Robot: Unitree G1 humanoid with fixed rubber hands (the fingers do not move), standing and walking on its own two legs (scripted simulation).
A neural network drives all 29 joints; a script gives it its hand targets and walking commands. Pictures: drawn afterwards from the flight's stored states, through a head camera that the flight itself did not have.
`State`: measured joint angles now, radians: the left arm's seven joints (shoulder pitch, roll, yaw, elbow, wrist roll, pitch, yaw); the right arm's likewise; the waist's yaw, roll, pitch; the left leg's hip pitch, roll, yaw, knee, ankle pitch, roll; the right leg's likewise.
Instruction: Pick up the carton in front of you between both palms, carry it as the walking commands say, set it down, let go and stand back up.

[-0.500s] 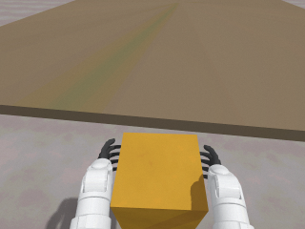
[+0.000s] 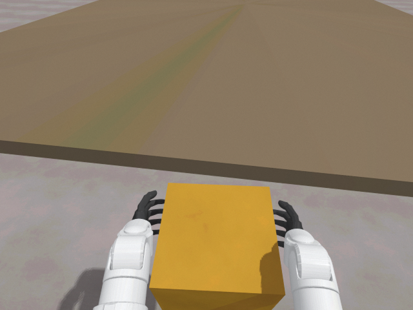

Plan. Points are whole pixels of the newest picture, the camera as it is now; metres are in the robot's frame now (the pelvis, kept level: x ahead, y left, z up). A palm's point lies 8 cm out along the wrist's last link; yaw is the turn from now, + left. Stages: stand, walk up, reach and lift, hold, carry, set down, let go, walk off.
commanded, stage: carry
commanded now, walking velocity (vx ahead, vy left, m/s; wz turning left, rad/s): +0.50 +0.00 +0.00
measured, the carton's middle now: (215, 256) +0.28 +0.00 -0.04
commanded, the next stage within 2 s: none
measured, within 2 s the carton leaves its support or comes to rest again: neither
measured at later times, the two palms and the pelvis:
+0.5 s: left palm (136, 163) +0.44 +0.19 +0.08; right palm (261, 163) +0.46 -0.11 +0.08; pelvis +0.19 +0.02 +0.00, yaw +2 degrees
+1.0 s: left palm (163, 104) +0.79 +0.18 +0.06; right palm (248, 108) +0.79 -0.12 +0.05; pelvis +0.52 +0.02 -0.03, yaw +2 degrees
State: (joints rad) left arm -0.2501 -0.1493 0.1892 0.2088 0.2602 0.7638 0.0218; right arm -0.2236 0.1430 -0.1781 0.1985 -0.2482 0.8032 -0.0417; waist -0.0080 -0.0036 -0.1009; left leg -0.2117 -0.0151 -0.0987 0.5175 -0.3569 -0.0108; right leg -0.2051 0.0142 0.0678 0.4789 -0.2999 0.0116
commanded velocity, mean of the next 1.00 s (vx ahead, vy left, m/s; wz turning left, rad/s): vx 0.50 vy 0.00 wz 0.00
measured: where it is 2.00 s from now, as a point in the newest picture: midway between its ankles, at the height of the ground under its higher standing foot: (198, 198)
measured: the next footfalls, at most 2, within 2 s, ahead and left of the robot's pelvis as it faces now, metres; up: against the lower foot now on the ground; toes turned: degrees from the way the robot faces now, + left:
right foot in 0.28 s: +0.12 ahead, -0.10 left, +0.00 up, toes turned -7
left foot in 0.54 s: +0.32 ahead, +0.13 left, +0.00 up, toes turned +11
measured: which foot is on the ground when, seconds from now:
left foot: down 0.00-0.30, up 0.32-0.52, down 0.54-1.00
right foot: down 0.00-0.12, up 0.14-0.26, down 0.28-0.56, up 0.58-0.94, down 0.96-1.00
